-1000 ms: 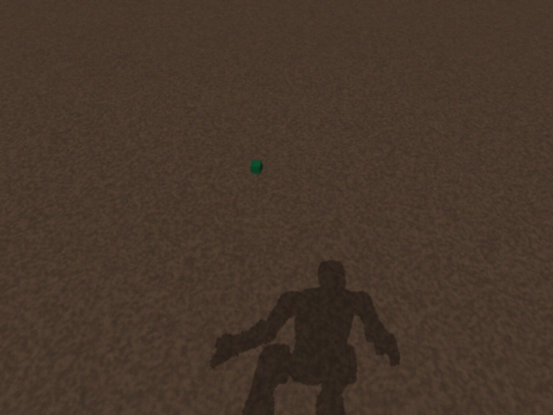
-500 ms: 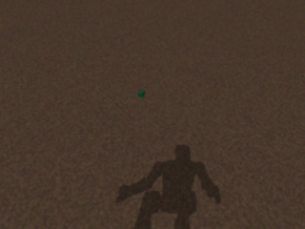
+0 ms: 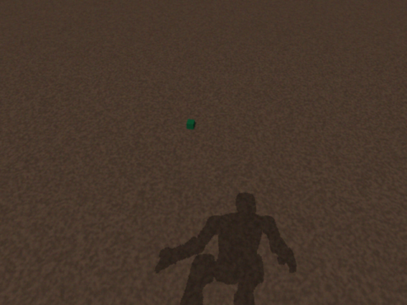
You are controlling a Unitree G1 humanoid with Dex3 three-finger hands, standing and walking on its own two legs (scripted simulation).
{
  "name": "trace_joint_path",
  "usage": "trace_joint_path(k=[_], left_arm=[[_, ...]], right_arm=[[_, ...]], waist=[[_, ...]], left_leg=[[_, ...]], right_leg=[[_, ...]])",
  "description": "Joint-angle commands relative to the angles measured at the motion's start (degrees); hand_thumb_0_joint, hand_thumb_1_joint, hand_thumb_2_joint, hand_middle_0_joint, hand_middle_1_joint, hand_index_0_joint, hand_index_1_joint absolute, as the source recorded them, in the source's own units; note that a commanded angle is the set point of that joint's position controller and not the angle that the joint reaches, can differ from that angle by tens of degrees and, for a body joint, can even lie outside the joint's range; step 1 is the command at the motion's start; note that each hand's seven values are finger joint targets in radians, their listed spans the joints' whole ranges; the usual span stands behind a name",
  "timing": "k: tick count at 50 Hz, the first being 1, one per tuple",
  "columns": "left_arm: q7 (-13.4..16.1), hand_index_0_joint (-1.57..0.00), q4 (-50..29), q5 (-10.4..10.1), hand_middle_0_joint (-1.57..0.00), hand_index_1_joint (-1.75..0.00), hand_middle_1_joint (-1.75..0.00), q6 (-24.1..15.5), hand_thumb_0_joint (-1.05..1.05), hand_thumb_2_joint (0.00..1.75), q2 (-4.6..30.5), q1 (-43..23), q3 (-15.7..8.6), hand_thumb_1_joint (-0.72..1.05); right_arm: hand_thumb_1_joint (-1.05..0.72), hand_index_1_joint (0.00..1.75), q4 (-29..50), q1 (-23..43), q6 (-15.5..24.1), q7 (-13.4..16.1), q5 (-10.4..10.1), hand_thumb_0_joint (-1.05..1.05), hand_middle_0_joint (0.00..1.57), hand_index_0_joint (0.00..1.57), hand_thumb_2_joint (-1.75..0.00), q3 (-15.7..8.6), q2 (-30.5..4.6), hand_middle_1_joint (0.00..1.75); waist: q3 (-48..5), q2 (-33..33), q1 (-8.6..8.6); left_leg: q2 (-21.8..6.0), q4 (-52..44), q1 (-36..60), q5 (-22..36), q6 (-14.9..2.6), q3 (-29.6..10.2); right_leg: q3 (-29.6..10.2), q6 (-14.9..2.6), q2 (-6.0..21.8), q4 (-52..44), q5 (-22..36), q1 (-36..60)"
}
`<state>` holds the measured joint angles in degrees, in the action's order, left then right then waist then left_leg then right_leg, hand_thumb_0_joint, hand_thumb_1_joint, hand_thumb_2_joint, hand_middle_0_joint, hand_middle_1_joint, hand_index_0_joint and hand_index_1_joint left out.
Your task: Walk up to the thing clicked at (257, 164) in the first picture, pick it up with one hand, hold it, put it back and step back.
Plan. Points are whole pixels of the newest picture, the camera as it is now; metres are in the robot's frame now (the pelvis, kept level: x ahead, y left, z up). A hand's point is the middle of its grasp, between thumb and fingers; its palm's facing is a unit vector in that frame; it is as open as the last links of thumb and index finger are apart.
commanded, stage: stand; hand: left
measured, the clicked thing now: (190, 124) +1.36 +0.08 -0.76
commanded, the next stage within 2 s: walk up in 0.12 s
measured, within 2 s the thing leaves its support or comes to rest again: neither
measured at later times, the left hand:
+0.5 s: hand (105, 300) +0.16 +0.22 -0.15, palm faces -0.06 -0.89 -0.45, open 7.3 cm
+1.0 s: hand (128, 221) +0.35 +0.21 -0.17, palm faces -0.13 -0.93 -0.35, open 7.4 cm
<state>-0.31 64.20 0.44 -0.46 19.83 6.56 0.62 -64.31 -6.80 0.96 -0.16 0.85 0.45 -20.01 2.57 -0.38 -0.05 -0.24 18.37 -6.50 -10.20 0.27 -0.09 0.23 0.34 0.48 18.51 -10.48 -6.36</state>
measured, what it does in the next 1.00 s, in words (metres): walks ahead: right foot, then left foot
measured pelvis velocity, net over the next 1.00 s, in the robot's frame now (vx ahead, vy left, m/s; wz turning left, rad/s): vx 0.30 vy -0.06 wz -0.09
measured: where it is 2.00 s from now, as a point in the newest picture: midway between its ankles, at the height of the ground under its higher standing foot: (219, 206)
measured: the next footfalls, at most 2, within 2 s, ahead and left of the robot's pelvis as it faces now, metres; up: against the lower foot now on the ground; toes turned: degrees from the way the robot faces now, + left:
right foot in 0.42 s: +0.17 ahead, -0.21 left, +0.00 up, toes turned -7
left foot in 0.88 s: +0.40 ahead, +0.06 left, +0.00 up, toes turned +1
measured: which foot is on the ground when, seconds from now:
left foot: down 0.00-0.44, up 0.46-0.86, down 0.88-1.00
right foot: down 0.00-0.18, up 0.20-0.40, down 0.42-0.92, up 0.94-1.00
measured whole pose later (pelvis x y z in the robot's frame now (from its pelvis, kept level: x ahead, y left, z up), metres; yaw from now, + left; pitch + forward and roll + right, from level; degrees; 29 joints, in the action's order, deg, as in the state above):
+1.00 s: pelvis +0.30 -0.06 -0.02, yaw -5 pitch -2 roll -1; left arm -1.7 52.8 -0.1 -2.8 24.5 18.5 -1.9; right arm -49.3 -12.6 4.5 -4.1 1.7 -4.9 -22.5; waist 4.7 1.4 0.3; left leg -4.2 35.3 -19.5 -14.2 -0.9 4.3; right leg -2.2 -2.4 -0.7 60.6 -27.9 -16.0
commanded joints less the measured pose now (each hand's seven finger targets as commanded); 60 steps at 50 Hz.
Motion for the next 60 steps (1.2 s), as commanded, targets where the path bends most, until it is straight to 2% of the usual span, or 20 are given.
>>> trace_joint_path(k=[1, 5, 6, 8, 11, 20, 22, 23, 24, 25, 30, 39, 42, 44, 45, 46, 47, 51, 56, 60], left_arm=[[0.9, -0.20, -3.1, 0.1, -0.20, -0.30, -0.30, -1.4, 0.00, 0.90, 11.7, -1.5, -2.4, 0.90], [0.9, -0.20, -3.2, 0.1, -0.20, -0.30, -0.30, -1.4, 0.00, 0.90, 12.2, -1.9, -2.5, 0.90], [-1.0, -0.20, -7.5, 1.4, -0.20, -0.30, -0.30, -1.9, 0.00, 0.90, 17.6, 1.5, -6.4, 0.90], [-2.1, -0.20, -8.9, 1.9, -0.20, -0.30, -0.30, -1.4, 0.00, 0.90, 15.2, -4.4, -6.3, 0.90], [-2.7, -0.20, -12.1, 2.0, -0.20, -0.30, -0.30, -2.2, 0.00, 0.90, 14.6, -5.9, -6.5, 0.90], [-4.1, -0.20, -7.1, 1.2, -0.20, -0.30, -0.30, -2.8, 0.00, 0.90, 16.0, 15.4, -8.8, 0.90], [-2.2, -0.20, -5.8, 1.9, -0.20, -0.30, -0.30, -3.6, 0.00, 0.90, 23.0, 26.4, -11.4, 0.90], [-1.8, -0.20, -9.4, 2.6, -0.20, -0.30, -0.30, -4.1, 0.00, 0.90, 24.6, 21.1, -11.1, 0.90], [-2.0, -0.20, -12.5, 1.6, -0.20, -0.30, -0.30, -4.1, 0.00, 0.90, 26.5, 12.4, -10.6, 0.90], [-2.0, -0.20, -13.9, 1.1, -0.20, -0.30, -0.30, -4.3, 0.00, 0.90, 26.4, 8.7, -10.3, 0.90], [-1.6, -0.20, -14.0, 0.0, -0.20, -0.30, -0.30, -5.4, 0.00, 0.90, 19.7, 7.8, -8.5, 0.90], [-1.6, -0.20, -15.6, 0.2, -0.20, -0.30, -0.30, -6.2, 0.00, 0.90, 20.3, 13.1, -8.7, 0.90], [-1.6, -0.20, -16.2, 0.1, -0.20, -0.30, -0.30, -5.7, 0.00, 0.90, 20.4, 12.4, -8.3, 0.90], [-1.4, -0.20, -17.2, 0.1, -0.20, -0.30, -0.30, -5.4, 0.00, 0.90, 17.9, 12.6, -7.2, 0.90], [-1.2, -0.20, -17.6, -0.4, -0.20, -0.30, -0.30, -5.0, 0.00, 0.90, 14.0, 15.4, -5.8, 0.90], [-1.1, -0.20, -18.4, -1.2, -0.20, -0.30, -0.30, -5.0, 0.00, 0.90, 9.3, 17.5, -4.6, 0.90], [-0.1, -0.20, -17.5, -0.7, -0.20, -0.30, -0.30, -4.7, 0.00, 0.90, 16.9, 14.9, -6.3, 0.90], [-1.1, -0.20, -15.9, -1.7, -0.20, -0.30, -0.30, -4.9, 0.00, 0.90, 16.0, 13.9, -5.8, 0.90], [-2.9, -0.20, -17.6, -1.1, -0.20, -0.30, -0.30, -3.9, 0.00, 0.90, 14.2, 11.0, -5.7, 0.90], [-3.8, -0.20, -18.7, -0.3, -0.20, -0.30, -0.30, -4.3, 0.00, 0.90, 13.5, 7.4, -6.4, 0.90]], right_arm=[[-0.90, 0.30, 3.2, 2.4, 1.1, 0.7, -0.3, 0.00, 0.20, 0.20, -0.90, -2.4, -12.3, 0.30], [-0.90, 0.30, 3.4, 2.2, 1.0, 0.7, -0.3, 0.00, 0.20, 0.20, -0.90, -2.5, -12.0, 0.30], [-0.90, 0.30, 6.7, -2.2, 2.2, -0.5, 0.9, 0.00, 0.20, 0.20, -0.90, -6.3, -17.8, 0.30], [-0.90, 0.30, 4.8, -6.8, 2.4, -1.1, 1.7, 0.00, 0.20, 0.20, -0.90, -7.9, -19.7, 0.30], [-0.90, 0.30, 7.1, -6.5, 3.6, -0.9, 1.5, 0.00, 0.20, 0.20, -0.90, -9.4, -21.0, 0.30], [-0.90, 0.30, 14.3, 4.6, 2.5, -2.4, 2.1, 0.00, 0.20, 0.20, -0.90, -8.4, -16.0, 0.30], [-0.90, 0.30, 15.2, 0.6, 2.0, -2.5, 2.2, 0.00, 0.20, 0.20, -0.90, -5.9, -9.5, 0.30], [-0.90, 0.30, 15.3, -2.1, 1.4, -2.6, 0.8, 0.00, 0.20, 0.20, -0.90, -6.0, -10.4, 0.30], [-0.90, 0.30, 14.9, -3.0, 1.1, -2.5, 0.9, 0.00, 0.20, 0.20, -0.90, -7.6, -15.7, 0.30], [-0.90, 0.30, 14.2, -2.2, 1.5, -2.6, 0.7, 0.00, 0.20, 0.20, -0.90, -8.1, -18.2, 0.30], [-0.90, 0.30, 11.3, -9.8, 1.4, -3.9, -0.2, 0.00, 0.20, 0.20, -0.90, -7.9, -16.1, 0.30], [-0.90, 0.30, 18.5, 1.5, 2.2, -5.6, 1.0, 0.00, 0.20, 0.20, -0.90, -8.0, -14.0, 0.30], [-0.90, 0.30, 18.4, -0.4, 2.9, -5.3, 0.9, 0.00, 0.20, 0.20, -0.90, -8.3, -13.4, 0.30], [-0.90, 0.30, 15.3, -11.3, 3.7, -4.2, 1.4, 0.00, 0.20, 0.20, -0.90, -9.6, -15.8, 0.30], [-0.90, 0.30, 13.6, -19.7, 4.1, -3.3, 2.3, 0.00, 0.20, 0.20, -0.90, -11.0, -19.5, 0.30], [-0.90, 0.30, 15.4, -20.4, 4.5, -2.6, 2.5, 0.00, 0.20, 0.20, -0.90, -11.7, -23.2, 0.30], [-0.90, 0.30, 16.0, -19.0, 4.3, -2.5, 0.1, 0.00, 0.20, 0.20, -0.90, -11.8, -24.2, 0.30], [-0.90, 0.30, 18.2, -11.3, 4.5, -1.6, -0.9, 0.00, 0.20, 0.20, -0.90, -8.5, -17.2, 0.30], [-0.90, 0.30, 20.7, -8.9, 5.1, -1.7, -0.6, 0.00, 0.20, 0.20, -0.90, -8.2, -17.8, 0.30], [-0.90, 0.30, 20.9, -9.4, 5.1, -2.1, -0.6, 0.00, 0.20, 0.20, -0.90, -8.3, -18.5, 0.30]], waist=[[-3.7, -0.2, -0.45], [-3.9, 0.8, -0.19], [-9.7, 1.5, 0.76], [-0.3, -5.3, 4.49], [5.8, -4.2, 4.39], [-2.4, -2.6, -6.69], [-4.7, 21.0, -11.26], [-2.7, 18.0, -8.00], [1.7, 12.5, -4.34], [6.1, 10.2, -3.05], [5.3, 7.7, 0.08], [4.6, 3.7, -3.63], [1.5, 4.5, -1.84], [-5.2, -2.2, 3.49], [-10.8, -12.0, 6.78], [-11.7, -21.2, 5.49], [-11.3, -12.0, 6.11], [-0.6, -6.4, 1.71], [3.2, -8.6, 0.38], [1.3, -8.4, 0.75]], left_leg=[[-7.0, -2.6, 0.4, 7.7, -1.78, -5.9], [-7.0, -2.5, 0.7, 6.8, -1.86, -5.9], [-5.6, 1.7, 4.5, -23.7, -5.69, -6.6], [-11.9, -6.1, 7.9, -39.8, -9.27, -16.1], [-24.3, -12.4, 8.5, -29.0, -15.93, -27.0], [-8.1, 8.8, -17.9, -23.3, -7.13, 1.4], [2.0, 40.4, -34.5, -30.2, -4.97, 5.7], [3.5, 49.3, -35.1, -24.0, -2.80, -2.0], [-1.2, 48.8, -31.2, -20.4, -2.32, -4.9], [-3.9, 48.3, -30.7, -17.8, -2.25, -5.8], [-5.4, 40.7, -23.3, -5.8, -1.41, -4.8], [-6.6, 17.9, -23.4, -0.2, -0.11, 0.2], [-4.4, 13.4, -13.7, -1.2, -1.21, 3.7], [-1.0, 9.2, 3.7, -1.9, -3.04, 5.3], [-7.7, 5.5, 15.1, -10.2, -6.63, -4.6], [-22.2, 1.7, 23.6, -12.6, -11.32, -31.5], [-25.6, -1.7, 20.8, -15.3, -16.98, -38.6], [-16.0, -0.4, 4.3, 13.9, -10.65, -9.8], [-16.9, -2.7, -1.6, 13.3, -14.18, -3.4], [-14.2, 0.2, -4.3, 11.2, -11.79, 0.2]], right_leg=[[-5.2, -1.63, 7.0, -2.6, 7.4, 0.7], [-5.2, -1.73, 7.0, -2.8, 6.5, 0.6], [-5.8, -3.69, 3.3, 2.9, -21.2, -2.8], [-1.2, -2.55, 0.3, 14.6, -25.6, -24.6], [-6.6, -2.00, 5.0, 29.3, -15.7, -34.5], [2.9, -0.19, 1.5, 11.7, 1.6, 9.5], [-12.4, -2.69, 7.7, 2.3, -23.0, 19.4], [-35.4, -7.30, 19.5, -10.3, -43.3, 10.5], [-42.5, -11.62, 24.1, -15.2, -50.2, -0.2], [-41.6, -14.21, 23.6, -15.5, -46.6, -5.6], [-17.8, -11.02, 14.8, -11.4, -25.5, -9.7], [-7.8, -10.65, 11.9, -6.9, -12.4, -1.0], [-5.7, -10.54, 12.6, 0.0, 1.8, -2.5], [-0.4, -8.08, 7.9, 18.7, 13.1, -6.9], [2.6, -5.57, 3.7, 35.9, 8.5, -15.4], [0.3, -2.48, -5.2, 46.8, -20.6, -31.7], [-4.6, -3.95, -2.7, 50.6, -22.1, -33.5], [-7.5, -3.34, 2.3, 45.7, -9.4, -27.8], [-2.0, -0.54, 5.4, 31.3, -5.6, -25.6], [1.8, -1.64, 4.3, 19.1, 2.7, -16.2]])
